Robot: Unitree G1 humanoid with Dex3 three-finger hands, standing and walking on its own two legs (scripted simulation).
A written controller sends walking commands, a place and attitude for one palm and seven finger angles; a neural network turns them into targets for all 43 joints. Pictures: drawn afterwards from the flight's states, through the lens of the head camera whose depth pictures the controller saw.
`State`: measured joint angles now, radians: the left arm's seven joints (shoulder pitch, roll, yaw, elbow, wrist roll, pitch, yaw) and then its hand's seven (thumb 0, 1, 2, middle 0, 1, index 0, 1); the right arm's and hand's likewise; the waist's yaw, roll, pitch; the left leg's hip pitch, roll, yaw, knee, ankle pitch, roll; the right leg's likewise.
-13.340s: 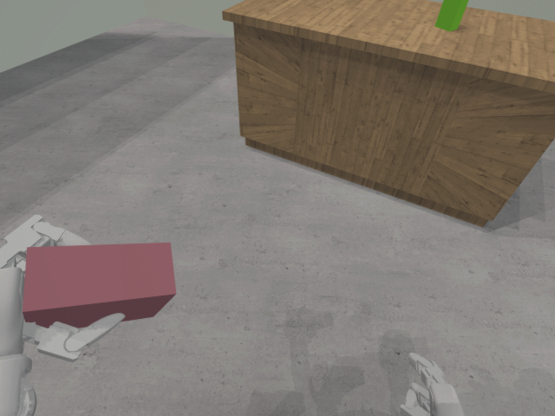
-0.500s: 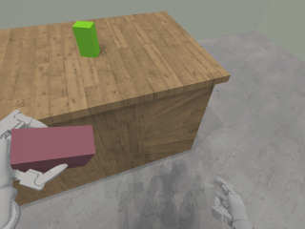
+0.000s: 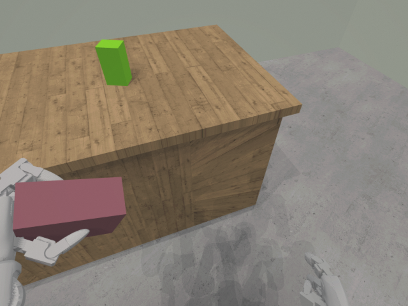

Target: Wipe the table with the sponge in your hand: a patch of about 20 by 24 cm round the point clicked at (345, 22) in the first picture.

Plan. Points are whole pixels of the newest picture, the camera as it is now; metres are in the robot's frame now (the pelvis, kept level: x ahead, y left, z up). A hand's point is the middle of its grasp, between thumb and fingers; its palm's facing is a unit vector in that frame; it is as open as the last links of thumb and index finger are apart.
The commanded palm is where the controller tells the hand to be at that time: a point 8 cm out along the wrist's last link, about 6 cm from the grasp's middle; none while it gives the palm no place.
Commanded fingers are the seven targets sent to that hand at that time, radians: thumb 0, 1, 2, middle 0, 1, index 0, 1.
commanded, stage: shuffle to correct the standing spot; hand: left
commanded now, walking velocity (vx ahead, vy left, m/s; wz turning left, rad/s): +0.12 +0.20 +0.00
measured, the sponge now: (88, 210) +0.23 +0.20 +0.13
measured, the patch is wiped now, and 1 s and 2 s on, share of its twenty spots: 0.00 0.00 0.00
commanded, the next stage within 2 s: none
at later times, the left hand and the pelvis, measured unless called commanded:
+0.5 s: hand (30, 197) +0.24 +0.29 +0.15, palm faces +0.43 -0.82 -0.38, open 10.2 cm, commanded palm +0.19 +0.32 +0.17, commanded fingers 0.00 0.10 1.30 -1.20 -1.60 -1.20 -1.60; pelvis +0.03 +0.04 -0.03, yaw +0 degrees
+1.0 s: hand (8, 160) +0.30 +0.35 +0.16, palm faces +0.36 -0.82 -0.45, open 10.2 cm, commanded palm +0.24 +0.40 +0.17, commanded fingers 0.00 0.10 1.30 -1.20 -1.60 -1.20 -1.60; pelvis +0.07 +0.12 -0.03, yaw -2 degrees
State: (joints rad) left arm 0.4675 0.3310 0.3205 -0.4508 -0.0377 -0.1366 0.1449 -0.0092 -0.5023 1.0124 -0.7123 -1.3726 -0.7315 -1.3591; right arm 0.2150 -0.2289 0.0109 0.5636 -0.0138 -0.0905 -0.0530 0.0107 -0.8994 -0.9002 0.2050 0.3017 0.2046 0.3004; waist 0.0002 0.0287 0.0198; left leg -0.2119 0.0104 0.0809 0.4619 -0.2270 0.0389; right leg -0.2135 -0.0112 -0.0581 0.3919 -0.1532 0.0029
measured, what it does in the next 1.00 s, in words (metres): steps to the left: right foot, then left foot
